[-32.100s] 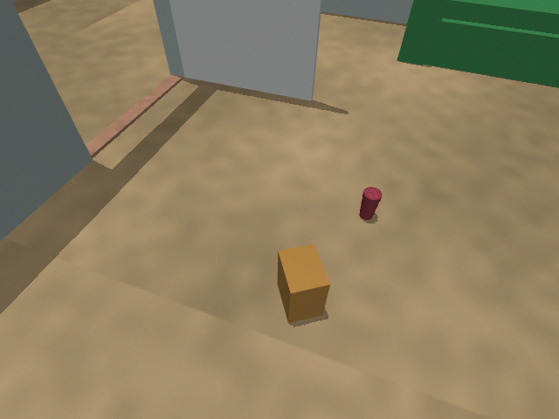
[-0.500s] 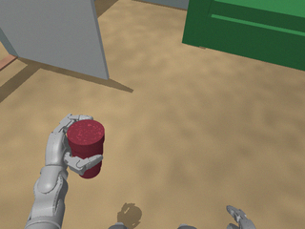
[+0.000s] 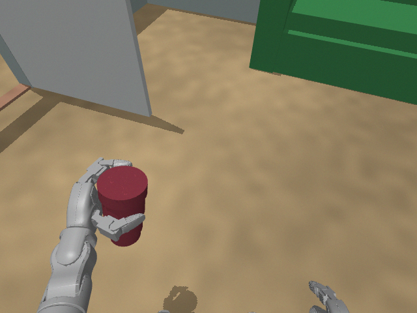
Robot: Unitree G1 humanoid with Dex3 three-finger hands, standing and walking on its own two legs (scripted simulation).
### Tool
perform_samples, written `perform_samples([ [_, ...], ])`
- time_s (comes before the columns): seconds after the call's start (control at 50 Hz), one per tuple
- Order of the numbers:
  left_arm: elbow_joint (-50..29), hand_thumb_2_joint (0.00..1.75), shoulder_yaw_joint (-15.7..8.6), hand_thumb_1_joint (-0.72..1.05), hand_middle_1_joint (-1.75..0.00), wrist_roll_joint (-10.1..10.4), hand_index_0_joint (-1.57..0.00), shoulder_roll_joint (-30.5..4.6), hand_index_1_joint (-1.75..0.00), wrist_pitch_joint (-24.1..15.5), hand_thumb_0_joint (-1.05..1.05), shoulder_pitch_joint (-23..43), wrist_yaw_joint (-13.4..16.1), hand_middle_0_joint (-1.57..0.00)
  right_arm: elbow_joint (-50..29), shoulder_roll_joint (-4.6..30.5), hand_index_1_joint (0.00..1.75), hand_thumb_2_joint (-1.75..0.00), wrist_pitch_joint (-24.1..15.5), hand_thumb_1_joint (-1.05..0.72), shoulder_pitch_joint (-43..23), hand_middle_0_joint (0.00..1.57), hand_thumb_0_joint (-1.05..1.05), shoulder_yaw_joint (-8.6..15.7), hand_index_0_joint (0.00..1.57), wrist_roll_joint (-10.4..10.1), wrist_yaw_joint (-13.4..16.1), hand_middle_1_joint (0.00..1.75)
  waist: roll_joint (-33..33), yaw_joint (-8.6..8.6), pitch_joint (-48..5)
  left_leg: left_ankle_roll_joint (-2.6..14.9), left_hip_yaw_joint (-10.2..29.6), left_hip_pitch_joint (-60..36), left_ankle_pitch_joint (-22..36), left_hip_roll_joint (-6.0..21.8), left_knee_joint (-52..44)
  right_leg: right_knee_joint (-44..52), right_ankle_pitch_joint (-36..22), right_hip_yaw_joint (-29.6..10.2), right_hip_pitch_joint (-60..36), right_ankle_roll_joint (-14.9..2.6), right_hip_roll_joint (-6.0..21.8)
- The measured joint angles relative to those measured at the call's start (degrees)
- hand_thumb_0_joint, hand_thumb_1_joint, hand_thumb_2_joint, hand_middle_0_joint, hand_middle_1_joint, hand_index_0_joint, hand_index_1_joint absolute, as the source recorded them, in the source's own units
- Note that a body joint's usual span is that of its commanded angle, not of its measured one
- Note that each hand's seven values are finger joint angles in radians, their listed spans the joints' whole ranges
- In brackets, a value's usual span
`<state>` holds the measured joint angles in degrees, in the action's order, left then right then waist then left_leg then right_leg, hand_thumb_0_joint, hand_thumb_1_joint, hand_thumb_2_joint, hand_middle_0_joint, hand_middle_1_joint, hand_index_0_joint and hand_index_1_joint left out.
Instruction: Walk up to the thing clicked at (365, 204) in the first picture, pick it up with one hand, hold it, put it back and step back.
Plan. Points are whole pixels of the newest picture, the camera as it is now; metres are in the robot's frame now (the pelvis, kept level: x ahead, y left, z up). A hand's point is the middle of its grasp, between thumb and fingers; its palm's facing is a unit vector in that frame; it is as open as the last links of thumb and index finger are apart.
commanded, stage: hold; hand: left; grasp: from the side
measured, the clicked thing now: (124, 210) +0.31 +0.17 +0.02
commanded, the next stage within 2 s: crouch in 1.90 s
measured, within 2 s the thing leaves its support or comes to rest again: neither
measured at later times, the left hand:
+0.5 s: hand (119, 203) +0.31 +0.17 +0.05, palm faces +0.02 -1.00 -0.02, open 11.6 cm
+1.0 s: hand (118, 202) +0.31 +0.17 +0.05, palm faces +0.02 -1.00 -0.02, open 11.6 cm
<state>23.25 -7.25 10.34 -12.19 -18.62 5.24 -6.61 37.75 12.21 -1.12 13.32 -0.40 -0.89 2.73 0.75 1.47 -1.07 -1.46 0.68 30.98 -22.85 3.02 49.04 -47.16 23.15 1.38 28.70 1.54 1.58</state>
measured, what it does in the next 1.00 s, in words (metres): stands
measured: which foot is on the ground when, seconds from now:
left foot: down 0.00-1.00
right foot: down 0.00-1.00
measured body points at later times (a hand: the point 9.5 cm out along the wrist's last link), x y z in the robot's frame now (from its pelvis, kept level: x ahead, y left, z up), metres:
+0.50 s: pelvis -0.01 +0.00 +0.00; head +0.02 +0.00 +0.45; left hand +0.30 +0.22 +0.05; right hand +0.12 -0.25 -0.10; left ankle +0.02 +0.13 -0.70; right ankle +0.01 -0.14 -0.70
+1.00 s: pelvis -0.01 +0.00 +0.00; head +0.02 +0.01 +0.45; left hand +0.31 +0.22 +0.05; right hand +0.12 -0.24 -0.10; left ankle +0.02 +0.13 -0.70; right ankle +0.01 -0.14 -0.70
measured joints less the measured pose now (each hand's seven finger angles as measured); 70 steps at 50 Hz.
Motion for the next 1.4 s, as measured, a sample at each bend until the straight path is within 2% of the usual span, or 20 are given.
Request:
perform_samples([
  [0.34, 1.79, 1.07, -1.23, -0.50, -1.05, 0.13, -0.56, 0.27, -0.99, -1.42, 0.07, 0.09, -0.20, -0.75, 0.61, 0.25, 0.30, -0.90, -0.13, -0.91, -0.01, 0.20, 0.01, -0.07, 0.21, 0.15, 0.00, 0.30, -0.36, 0.05, 0.12, -0.20, 0.13, -0.83, 0.95, 0.02, -0.96, 0.53, -0.68, 0.12, -0.67, -0.23, -0.06],
  [0.52, 3.00, 1.07, -0.38, -0.50, -1.05, 0.11, -0.56, -0.07, -0.99, -1.34, 0.07, 1.13, -1.26, -0.75, 0.67, 0.39, 0.30, -0.90, -0.39, -0.91, -0.18, 0.20, 0.01, 0.15, 0.21, -0.10, -0.21, 0.30, -0.14, -0.04, 0.52, -0.07, -0.02, -1.30, 1.46, -0.09, -1.60, 1.27, -1.28, -0.02, -1.14, -0.13, 0.02],
  [0.64, 3.03, 1.07, -0.62, -0.50, -1.05, 0.17, -0.56, 0.60, -0.99, -1.73, 0.07, 1.19, -0.71, -0.75, 0.74, 0.19, 0.30, -0.90, -0.61, -0.91, -0.15, 0.20, 0.01, 0.04, 0.21, 0.02, -0.41, 0.30, -0.42, -0.05, 0.73, -0.02, -0.19, -1.00, 1.49, -0.08, -1.57, 1.22, -1.37, -0.20, -0.76, -0.07, 0.02],
  [0.88, 3.82, 1.07, -1.20, -0.50, -1.05, 0.12, -0.56, -0.33, -1.00, -1.83, 0.07, 2.09, -0.23, -0.74, 1.33, 0.05, 0.30, -0.90, -0.67, -0.91, 0.42, 0.20, 0.01, 0.09, 0.21, -0.06, -0.21, 0.30, -0.38, -0.01, 0.35, 0.07, -0.22, -1.54, 1.35, -0.09, -1.77, 1.66, -1.37, -0.23, -1.40, 0.02, 0.02],
  [1.02, 3.17, 1.07, -0.04, -0.50, -1.05, 0.04, -0.56, 0.04, -1.00, -1.79, 0.07, 1.07, -1.14, -0.74, 1.21, 0.32, 0.30, -0.90, -0.85, -0.91, 0.48, 0.20, 0.01, 0.41, 0.21, -0.02, -0.46, 0.30, -0.18, -0.05, 0.55, 0.17, -0.32, -1.61, 1.28, -0.09, -1.81, 1.88, -1.43, -0.32, -1.51, 0.14, 0.02],
  [1.14, 2.35, 1.07, -0.19, -0.50, -1.05, -0.15, -0.56, 0.91, -1.00, -1.99, 0.07, 0.35, -0.10, -0.74, 1.16, 0.26, 0.30, -0.90, -0.84, -0.91, 0.31, 0.20, 0.01, 0.37, 0.21, 0.11, -0.53, 0.30, -0.31, -0.14, 0.48, 0.16, -0.37, -1.48, 1.11, -0.04, -1.56, 1.62, -1.28, -0.39, -1.35, 0.12, -0.03],
  [1.26, 2.02, 1.07, -0.63, -0.50, -1.06, -0.60, -0.55, 0.05, -1.00, -2.09, 0.07, 0.48, 0.26, -0.74, 0.93, -0.03, 0.30, -0.90, -0.70, -0.92, 0.11, 0.20, 0.01, 0.23, 0.21, 0.13, -0.42, 0.30, -0.39, -0.08, 0.53, 0.08, -0.21, -1.48, 1.12, -0.04, -1.50, 1.50, -1.21, -0.25, -1.38, 0.05, -0.04],
  [1.4, 2.95, 1.07, -0.31, -0.50, -1.06, 0.21, -0.55, -0.17, -1.00, -1.69, 0.07, 1.49, -0.36, -0.74, 1.16, 0.16, 0.30, -0.90, -0.96, -0.91, 0.14, 0.20, 0.01, 0.30, 0.21, 0.04, -0.40, 0.30, -0.14, -0.22, 0.31, 0.08, -0.01, -1.27, 1.27, -0.13, -1.60, 1.64, -1.30, -0.05, -1.28, 0.03, 0.03],
])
